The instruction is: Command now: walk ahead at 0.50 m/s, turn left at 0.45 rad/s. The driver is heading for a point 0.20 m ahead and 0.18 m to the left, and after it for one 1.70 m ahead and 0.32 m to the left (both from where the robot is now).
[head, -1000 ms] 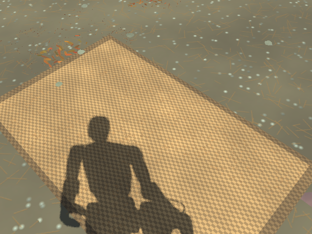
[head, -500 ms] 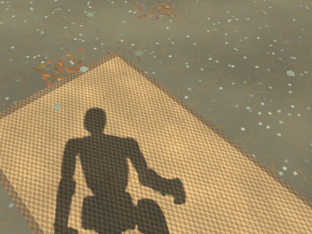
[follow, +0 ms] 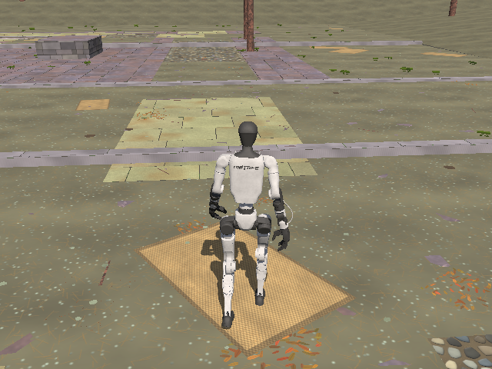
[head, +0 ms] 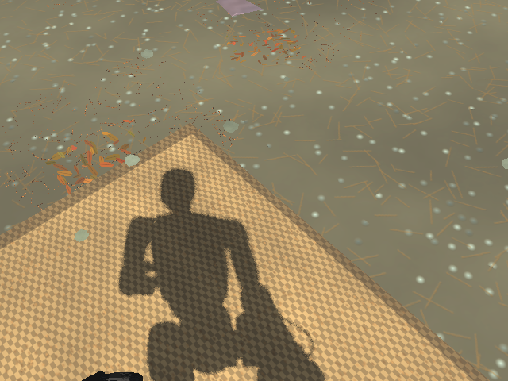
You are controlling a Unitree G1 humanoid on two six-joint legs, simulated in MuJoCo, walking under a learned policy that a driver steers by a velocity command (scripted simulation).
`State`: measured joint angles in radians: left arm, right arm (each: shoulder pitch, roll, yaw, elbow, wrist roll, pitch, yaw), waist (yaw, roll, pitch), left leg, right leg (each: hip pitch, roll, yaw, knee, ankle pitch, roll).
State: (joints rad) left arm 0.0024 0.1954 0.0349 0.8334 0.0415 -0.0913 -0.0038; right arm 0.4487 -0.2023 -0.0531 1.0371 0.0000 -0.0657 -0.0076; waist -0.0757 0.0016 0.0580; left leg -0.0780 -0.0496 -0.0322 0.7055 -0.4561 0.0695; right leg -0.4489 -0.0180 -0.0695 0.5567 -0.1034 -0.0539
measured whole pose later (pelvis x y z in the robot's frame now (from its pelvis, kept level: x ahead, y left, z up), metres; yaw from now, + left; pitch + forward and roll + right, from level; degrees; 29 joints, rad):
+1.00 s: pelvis +0.50 +0.13 +0.01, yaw +20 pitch +1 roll +1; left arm 0.05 0.22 0.03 0.82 0.03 -0.03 -0.03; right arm 0.44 -0.22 -0.03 1.01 -0.02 -0.08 -0.01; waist -0.06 -0.03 0.04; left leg 0.16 -0.10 0.03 0.15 -0.33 0.09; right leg -0.58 -0.06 -0.08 0.61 -0.06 -0.05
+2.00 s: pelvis +1.01 +0.34 +0.02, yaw +20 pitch +0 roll +1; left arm 0.09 0.22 0.04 0.90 0.03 -0.03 -0.03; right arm 0.44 -0.19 -0.03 1.05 -0.01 -0.09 0.00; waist -0.04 -0.05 0.03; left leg 0.04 -0.09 0.09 0.17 -0.22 0.08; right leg -0.62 -0.11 -0.04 0.72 -0.03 -0.02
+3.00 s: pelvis +1.51 +0.50 +0.02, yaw +3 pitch +1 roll +1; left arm 0.15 0.27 0.08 0.86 0.03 0.00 -0.05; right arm 0.36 -0.22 -0.06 0.96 -0.02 -0.10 -0.01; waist -0.02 -0.05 0.02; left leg -0.07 0.00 0.22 0.27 -0.22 0.04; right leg -0.65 -0.09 0.00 1.00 -0.12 -0.05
